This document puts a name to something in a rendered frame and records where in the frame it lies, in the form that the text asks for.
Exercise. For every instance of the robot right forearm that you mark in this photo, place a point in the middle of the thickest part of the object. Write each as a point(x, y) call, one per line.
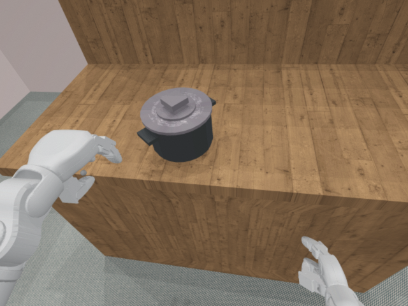
point(340, 295)

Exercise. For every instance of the lid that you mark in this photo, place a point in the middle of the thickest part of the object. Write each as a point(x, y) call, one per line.
point(159, 119)

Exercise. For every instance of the robot right hand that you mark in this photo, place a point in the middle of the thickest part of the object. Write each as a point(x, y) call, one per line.
point(316, 277)

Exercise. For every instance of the table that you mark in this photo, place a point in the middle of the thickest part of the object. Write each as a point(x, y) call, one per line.
point(310, 134)

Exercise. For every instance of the robot left forearm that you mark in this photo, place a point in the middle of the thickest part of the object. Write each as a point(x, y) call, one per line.
point(25, 201)

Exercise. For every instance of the knob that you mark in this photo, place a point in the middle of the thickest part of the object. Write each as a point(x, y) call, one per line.
point(174, 100)

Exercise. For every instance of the robot left hand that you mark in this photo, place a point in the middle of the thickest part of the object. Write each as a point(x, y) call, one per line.
point(66, 151)

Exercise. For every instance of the pot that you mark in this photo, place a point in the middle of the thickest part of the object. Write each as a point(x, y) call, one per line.
point(181, 148)

